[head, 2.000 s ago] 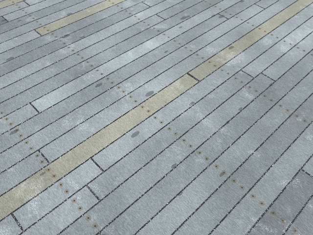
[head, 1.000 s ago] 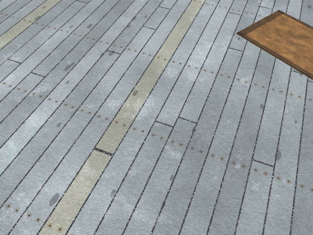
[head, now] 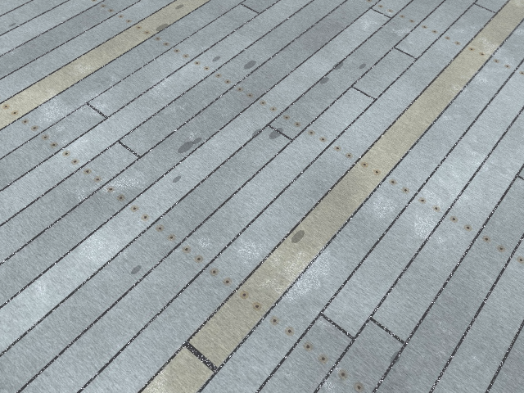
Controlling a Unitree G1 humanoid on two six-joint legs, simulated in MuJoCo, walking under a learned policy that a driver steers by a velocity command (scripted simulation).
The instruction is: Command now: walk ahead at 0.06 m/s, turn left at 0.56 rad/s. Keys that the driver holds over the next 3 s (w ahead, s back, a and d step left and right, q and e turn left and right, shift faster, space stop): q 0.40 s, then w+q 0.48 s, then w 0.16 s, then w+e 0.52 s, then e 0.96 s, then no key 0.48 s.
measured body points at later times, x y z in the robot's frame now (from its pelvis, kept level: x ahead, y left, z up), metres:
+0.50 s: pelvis +0.05 -0.05 +0.01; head +0.08 -0.07 +0.46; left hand +0.08 +0.25 -0.08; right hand +0.29 -0.29 -0.09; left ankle +0.01 +0.07 -0.65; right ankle +0.09 -0.17 -0.73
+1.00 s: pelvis +0.15 +0.07 +0.02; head +0.16 +0.11 +0.47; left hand +0.12 +0.39 -0.09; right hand +0.36 -0.11 -0.08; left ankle +0.06 +0.11 -0.73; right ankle +0.30 -0.02 -0.66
